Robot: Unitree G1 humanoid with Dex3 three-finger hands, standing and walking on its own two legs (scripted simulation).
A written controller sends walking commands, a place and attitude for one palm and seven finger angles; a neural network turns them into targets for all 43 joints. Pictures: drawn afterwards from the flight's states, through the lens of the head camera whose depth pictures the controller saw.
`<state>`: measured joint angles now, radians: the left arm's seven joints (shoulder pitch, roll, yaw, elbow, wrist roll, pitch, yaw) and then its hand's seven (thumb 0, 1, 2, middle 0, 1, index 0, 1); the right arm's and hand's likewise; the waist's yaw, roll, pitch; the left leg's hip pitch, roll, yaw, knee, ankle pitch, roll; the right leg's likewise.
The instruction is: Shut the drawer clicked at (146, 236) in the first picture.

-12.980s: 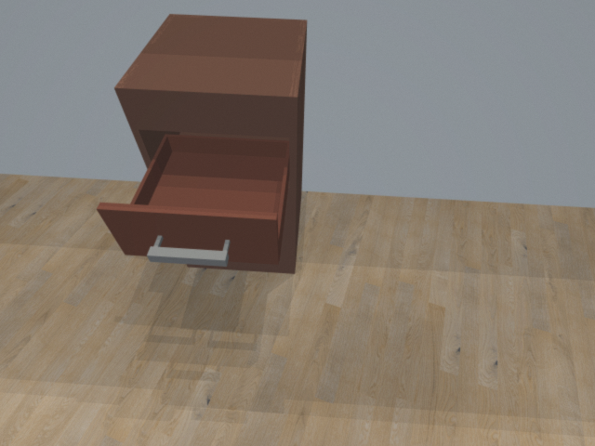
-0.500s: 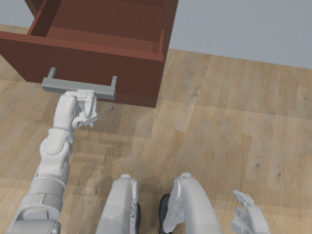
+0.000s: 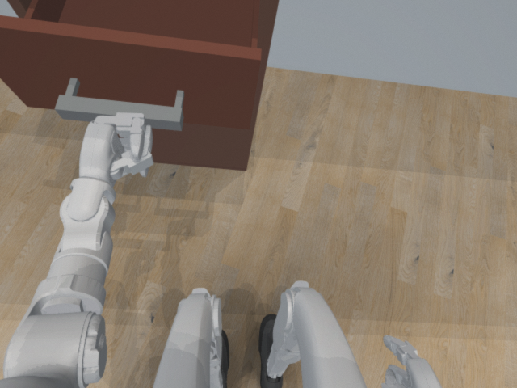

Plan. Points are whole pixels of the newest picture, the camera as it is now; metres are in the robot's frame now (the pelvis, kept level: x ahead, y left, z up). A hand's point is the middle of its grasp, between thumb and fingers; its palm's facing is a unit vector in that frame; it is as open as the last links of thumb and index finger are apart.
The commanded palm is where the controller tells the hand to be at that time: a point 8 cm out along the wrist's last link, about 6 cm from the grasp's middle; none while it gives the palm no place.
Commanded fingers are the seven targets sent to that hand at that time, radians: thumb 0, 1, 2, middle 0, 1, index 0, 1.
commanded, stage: push the drawer shut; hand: left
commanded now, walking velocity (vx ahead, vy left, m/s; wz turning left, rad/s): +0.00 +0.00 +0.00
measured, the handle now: (125, 101) +0.53 +0.21 +0.00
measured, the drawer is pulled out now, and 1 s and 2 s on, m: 0.14 0.02 0.00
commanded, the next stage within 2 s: pull the fist back off the drawer in 1.38 s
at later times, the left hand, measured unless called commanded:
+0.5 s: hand (153, 123) +0.50 +0.16 -0.01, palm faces -0.06 -1.00 -0.06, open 3.1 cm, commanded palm +0.51 +0.18 +0.01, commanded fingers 0.00 0.90 0.90 -1.40 -1.60 -1.40 -1.60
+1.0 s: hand (161, 83) +0.58 +0.16 -0.01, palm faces -0.05 -1.00 -0.06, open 3.1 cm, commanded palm +0.59 +0.16 +0.01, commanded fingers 0.00 0.90 0.90 -1.40 -1.60 -1.40 -1.60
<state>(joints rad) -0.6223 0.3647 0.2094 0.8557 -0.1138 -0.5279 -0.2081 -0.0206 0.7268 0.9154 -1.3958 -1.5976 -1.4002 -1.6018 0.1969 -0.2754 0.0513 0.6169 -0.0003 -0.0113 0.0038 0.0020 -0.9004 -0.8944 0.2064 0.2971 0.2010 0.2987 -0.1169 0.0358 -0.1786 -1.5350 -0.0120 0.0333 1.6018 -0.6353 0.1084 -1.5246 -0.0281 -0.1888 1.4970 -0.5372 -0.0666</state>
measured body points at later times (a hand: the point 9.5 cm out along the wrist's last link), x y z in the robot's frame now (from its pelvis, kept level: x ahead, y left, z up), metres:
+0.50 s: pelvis -0.01 -0.01 -0.01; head +0.19 +0.04 +0.39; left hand +0.50 +0.22 +0.00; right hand +0.07 -0.28 -0.12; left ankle +0.04 +0.06 -0.54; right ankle +0.08 -0.10 -0.54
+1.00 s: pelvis -0.01 -0.01 -0.02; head +0.22 +0.05 +0.36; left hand +0.57 +0.21 +0.00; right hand +0.00 -0.27 -0.12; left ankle +0.04 +0.06 -0.54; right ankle +0.08 -0.10 -0.54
